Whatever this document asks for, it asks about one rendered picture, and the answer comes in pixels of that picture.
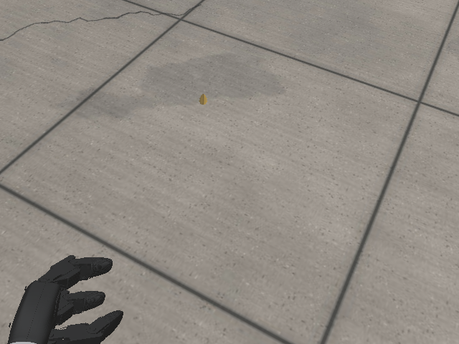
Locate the robot left hand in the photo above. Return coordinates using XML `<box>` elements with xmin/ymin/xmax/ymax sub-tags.
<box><xmin>7</xmin><ymin>255</ymin><xmax>123</xmax><ymax>344</ymax></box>

